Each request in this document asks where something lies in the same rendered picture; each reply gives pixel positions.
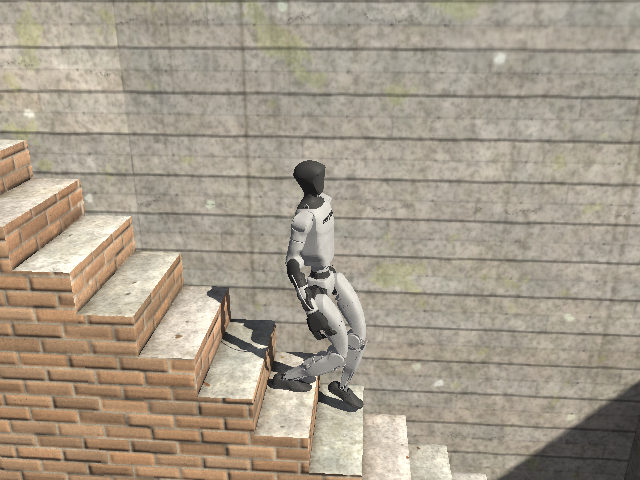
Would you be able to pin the stairs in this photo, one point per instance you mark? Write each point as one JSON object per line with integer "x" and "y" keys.
{"x": 112, "y": 369}

